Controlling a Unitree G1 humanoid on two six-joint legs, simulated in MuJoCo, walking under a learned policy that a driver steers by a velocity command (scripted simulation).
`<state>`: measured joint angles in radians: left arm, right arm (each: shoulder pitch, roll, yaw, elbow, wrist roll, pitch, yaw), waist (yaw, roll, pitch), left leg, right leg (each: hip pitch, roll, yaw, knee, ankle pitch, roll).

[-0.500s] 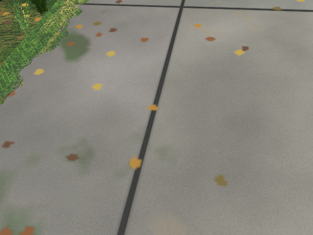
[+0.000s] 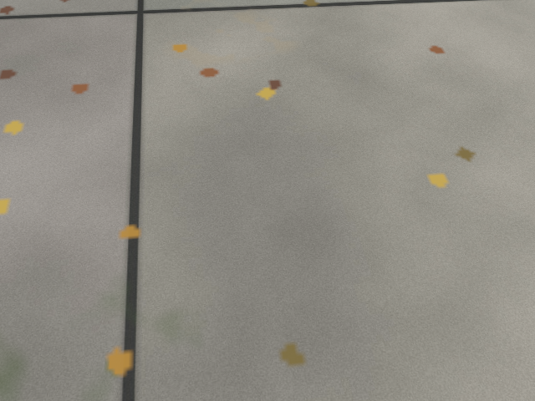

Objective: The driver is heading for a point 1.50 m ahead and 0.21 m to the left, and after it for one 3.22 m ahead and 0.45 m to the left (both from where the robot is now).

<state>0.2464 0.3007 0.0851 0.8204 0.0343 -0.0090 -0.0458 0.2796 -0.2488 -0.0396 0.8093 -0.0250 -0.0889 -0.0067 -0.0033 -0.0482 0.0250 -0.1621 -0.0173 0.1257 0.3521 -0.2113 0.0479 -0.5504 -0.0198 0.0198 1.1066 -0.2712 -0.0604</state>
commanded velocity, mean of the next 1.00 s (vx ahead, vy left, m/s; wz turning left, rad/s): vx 0.50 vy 0.00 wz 0.22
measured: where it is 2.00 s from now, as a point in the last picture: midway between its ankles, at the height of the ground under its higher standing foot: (209, 217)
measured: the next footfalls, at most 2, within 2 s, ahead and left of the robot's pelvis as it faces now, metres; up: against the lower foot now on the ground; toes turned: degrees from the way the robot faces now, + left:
right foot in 0.28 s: +0.30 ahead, -0.12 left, +0.00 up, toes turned -8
left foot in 0.80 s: +0.58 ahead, +0.09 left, +0.00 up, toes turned +17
